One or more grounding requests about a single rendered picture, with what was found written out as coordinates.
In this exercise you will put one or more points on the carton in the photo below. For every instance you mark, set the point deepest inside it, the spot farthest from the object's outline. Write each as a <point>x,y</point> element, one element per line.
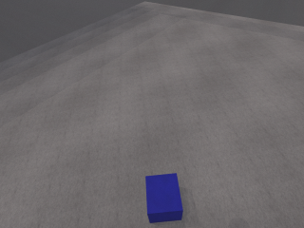
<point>163,198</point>

